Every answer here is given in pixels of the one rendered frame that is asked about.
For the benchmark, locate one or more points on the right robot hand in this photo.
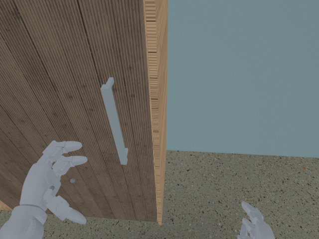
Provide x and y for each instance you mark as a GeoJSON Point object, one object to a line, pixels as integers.
{"type": "Point", "coordinates": [257, 228]}

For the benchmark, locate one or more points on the left robot hand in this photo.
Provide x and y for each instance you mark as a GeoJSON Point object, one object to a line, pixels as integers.
{"type": "Point", "coordinates": [36, 188]}

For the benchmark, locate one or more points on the handle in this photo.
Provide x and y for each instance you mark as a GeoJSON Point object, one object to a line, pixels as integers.
{"type": "Point", "coordinates": [109, 102]}

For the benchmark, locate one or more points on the robot left forearm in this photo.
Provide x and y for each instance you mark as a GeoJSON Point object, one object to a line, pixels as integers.
{"type": "Point", "coordinates": [26, 222]}

